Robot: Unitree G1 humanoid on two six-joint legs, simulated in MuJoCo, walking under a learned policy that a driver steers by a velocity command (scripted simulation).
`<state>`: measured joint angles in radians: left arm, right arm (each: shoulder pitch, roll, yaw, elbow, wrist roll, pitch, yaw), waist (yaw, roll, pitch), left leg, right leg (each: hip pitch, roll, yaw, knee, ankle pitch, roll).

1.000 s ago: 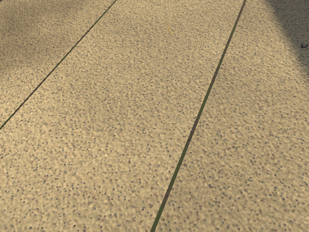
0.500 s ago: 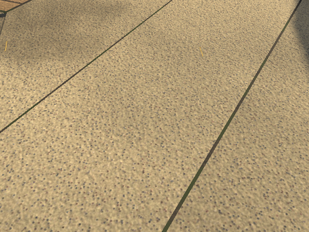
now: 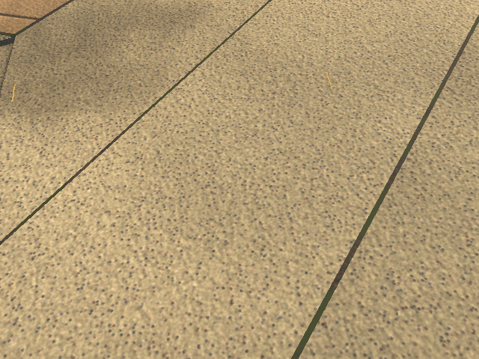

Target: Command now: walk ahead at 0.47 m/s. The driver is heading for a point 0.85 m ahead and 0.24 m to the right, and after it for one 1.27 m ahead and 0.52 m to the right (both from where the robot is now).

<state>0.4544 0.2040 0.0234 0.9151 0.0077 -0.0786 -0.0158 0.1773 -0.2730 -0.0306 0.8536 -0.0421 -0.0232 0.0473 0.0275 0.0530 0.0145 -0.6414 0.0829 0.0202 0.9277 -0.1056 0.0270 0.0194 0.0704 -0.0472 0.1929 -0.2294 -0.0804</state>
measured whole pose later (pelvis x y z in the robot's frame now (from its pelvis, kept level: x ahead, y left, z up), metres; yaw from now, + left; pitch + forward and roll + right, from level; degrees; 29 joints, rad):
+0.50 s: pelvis +0.28 +0.04 +0.00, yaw -10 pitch -1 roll +1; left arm 0.22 0.26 0.06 0.89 0.03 0.00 -0.04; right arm 0.36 -0.23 -0.04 0.96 -0.02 -0.10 -0.01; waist -0.01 -0.04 0.05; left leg -0.05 -0.05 0.21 0.26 -0.21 0.08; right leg -0.64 -0.10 0.01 1.05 -0.13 -0.06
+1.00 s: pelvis +0.54 -0.06 +0.00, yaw -27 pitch +0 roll +0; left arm 0.33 0.27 0.08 0.91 0.00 -0.04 -0.01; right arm 0.14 -0.25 -0.04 0.80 -0.05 -0.04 0.01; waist 0.02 0.02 0.06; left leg -0.61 0.13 -0.05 1.06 -0.25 -0.04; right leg -0.16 0.15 0.02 0.35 -0.19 -0.15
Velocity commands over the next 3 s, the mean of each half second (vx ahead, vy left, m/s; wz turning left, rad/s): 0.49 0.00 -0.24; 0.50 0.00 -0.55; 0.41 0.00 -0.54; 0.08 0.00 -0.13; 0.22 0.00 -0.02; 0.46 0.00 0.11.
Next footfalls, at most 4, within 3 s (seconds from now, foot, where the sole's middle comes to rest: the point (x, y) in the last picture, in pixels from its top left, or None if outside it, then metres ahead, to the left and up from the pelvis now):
0.20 left None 0.30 0.10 -0.78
0.76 right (310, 342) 0.55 -0.11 -0.78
1.28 left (307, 230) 0.92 -0.13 -0.78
1.74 right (369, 259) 0.81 -0.31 -0.78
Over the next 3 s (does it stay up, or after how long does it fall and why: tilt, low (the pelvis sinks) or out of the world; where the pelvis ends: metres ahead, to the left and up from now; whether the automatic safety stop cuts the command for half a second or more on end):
stays up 1.04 -0.46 0.00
